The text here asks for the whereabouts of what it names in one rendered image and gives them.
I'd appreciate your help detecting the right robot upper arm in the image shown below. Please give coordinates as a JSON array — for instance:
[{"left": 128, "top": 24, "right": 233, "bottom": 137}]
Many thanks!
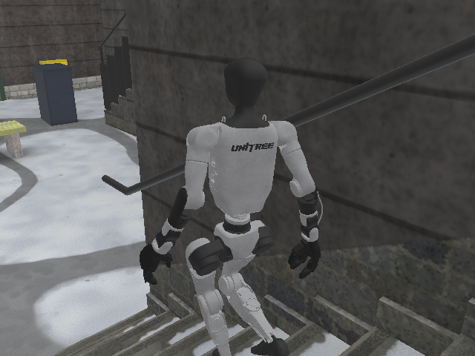
[{"left": 268, "top": 121, "right": 315, "bottom": 197}]

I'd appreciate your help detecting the robot head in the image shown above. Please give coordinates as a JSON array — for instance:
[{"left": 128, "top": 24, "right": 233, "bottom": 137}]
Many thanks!
[{"left": 222, "top": 57, "right": 269, "bottom": 128}]

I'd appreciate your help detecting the left robot upper arm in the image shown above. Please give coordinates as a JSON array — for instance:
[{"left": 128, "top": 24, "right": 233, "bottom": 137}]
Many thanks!
[{"left": 182, "top": 124, "right": 220, "bottom": 210}]

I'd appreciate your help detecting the robot left thigh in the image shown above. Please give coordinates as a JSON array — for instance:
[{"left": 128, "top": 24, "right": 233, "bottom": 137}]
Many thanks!
[{"left": 186, "top": 238, "right": 225, "bottom": 315}]

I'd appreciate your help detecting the left robot hand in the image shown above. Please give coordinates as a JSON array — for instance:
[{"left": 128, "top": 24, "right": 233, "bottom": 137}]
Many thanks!
[{"left": 140, "top": 242, "right": 173, "bottom": 285}]

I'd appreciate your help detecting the robot left forearm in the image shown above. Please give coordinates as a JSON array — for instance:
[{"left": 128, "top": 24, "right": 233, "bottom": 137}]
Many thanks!
[{"left": 152, "top": 188, "right": 192, "bottom": 254}]

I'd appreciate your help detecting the right robot hand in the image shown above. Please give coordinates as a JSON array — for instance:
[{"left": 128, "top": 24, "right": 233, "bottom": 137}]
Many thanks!
[{"left": 288, "top": 238, "right": 321, "bottom": 279}]

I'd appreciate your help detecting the robot right forearm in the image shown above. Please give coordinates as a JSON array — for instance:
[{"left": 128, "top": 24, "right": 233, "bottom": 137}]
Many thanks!
[{"left": 297, "top": 180, "right": 320, "bottom": 242}]

